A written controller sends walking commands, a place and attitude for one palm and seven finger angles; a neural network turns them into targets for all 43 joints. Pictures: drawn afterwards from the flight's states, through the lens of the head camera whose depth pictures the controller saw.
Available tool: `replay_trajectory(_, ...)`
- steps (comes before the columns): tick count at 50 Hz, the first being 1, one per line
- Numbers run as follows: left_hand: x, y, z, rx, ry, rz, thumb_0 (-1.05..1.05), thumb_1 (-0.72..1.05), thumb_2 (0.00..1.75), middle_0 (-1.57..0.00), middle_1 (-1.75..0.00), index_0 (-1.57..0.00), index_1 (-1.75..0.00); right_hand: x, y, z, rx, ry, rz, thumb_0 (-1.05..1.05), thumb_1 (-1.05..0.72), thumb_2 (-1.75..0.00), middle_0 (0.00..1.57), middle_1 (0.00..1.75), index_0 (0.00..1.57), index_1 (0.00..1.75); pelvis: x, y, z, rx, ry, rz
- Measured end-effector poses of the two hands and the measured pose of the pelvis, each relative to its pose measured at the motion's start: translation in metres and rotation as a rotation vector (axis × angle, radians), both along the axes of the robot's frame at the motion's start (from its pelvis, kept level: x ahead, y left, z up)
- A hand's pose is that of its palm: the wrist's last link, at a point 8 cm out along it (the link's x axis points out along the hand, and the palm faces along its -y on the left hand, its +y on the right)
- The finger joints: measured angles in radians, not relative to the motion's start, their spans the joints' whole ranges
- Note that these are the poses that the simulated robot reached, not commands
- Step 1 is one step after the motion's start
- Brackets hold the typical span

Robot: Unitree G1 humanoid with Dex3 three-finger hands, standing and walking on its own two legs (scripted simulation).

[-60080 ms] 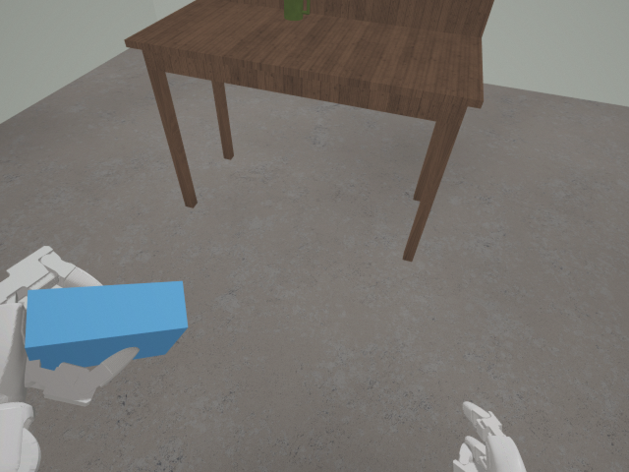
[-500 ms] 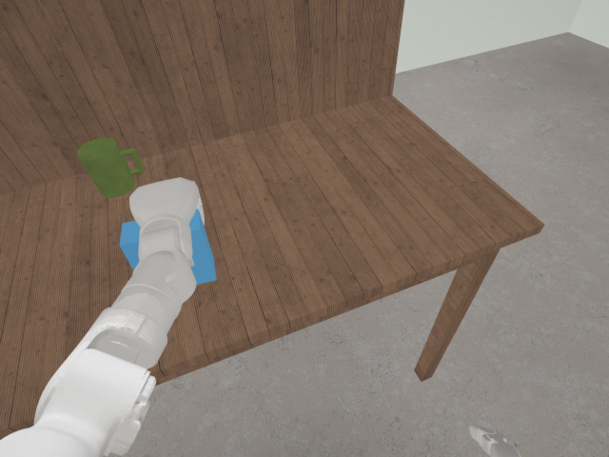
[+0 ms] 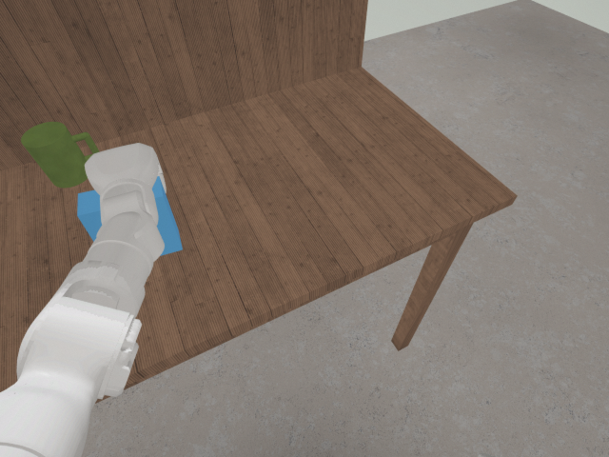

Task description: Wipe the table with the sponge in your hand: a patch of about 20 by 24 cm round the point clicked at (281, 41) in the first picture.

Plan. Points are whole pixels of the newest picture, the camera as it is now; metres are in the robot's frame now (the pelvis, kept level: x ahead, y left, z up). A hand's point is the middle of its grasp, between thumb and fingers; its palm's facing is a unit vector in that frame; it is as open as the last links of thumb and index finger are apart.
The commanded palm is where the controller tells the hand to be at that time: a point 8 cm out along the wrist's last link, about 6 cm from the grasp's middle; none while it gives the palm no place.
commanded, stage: wipe forward along the third lane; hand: left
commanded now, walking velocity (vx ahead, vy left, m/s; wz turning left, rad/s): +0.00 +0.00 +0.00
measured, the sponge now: (138, 232) +0.44 +0.25 +0.03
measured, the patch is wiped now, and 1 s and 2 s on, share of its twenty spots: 0.70 0.85 0.90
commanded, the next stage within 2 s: wipe back along the third lane in 0.58 s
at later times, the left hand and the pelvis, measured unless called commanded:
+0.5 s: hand (127, 176) +0.51 +0.26 +0.09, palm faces -0.10 -0.01 -0.99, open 9.2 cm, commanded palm +0.50 +0.26 +0.12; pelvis +0.01 +0.02 +0.00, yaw -1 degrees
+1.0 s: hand (123, 173) +0.52 +0.27 +0.08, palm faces -0.06 +0.01 -1.00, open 9.2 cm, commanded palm +0.48 +0.25 +0.12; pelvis +0.04 +0.03 +0.00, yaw -1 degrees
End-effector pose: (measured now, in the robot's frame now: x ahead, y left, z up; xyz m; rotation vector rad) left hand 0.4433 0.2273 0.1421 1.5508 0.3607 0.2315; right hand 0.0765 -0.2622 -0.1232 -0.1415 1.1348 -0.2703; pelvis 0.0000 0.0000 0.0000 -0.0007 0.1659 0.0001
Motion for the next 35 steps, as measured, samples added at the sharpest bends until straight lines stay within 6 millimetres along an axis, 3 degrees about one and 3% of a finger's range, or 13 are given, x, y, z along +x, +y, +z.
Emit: replay_trajectory(35,0.071,0.042,0.0,0.013,0.036,0.043,0.0,-0.5,1.08,-0.85,-1.43,-0.88,-1.42,-0.059,0.02,0.0,-0.032,0.187,-0.09,0.0,-0.91,-0.89,0.2,0.3,0.2,0.29,0.017,0.025,-0.007,-0.026,0.12,-0.01)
